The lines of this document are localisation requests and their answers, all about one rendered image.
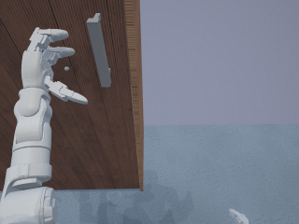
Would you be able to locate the wardrobe door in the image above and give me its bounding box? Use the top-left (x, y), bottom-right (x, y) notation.
top-left (0, 0), bottom-right (140, 191)

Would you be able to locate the left robot hand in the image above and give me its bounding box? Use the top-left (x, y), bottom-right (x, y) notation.
top-left (21, 27), bottom-right (88, 105)

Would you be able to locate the robot left forearm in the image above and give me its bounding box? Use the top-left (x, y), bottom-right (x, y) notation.
top-left (0, 88), bottom-right (52, 211)

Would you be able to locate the handle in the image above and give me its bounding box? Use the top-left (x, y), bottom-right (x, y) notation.
top-left (86, 13), bottom-right (111, 88)

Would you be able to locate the left robot upper arm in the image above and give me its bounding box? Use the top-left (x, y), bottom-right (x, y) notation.
top-left (0, 186), bottom-right (58, 224)

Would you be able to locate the right robot hand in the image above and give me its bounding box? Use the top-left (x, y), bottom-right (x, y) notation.
top-left (229, 209), bottom-right (249, 224)

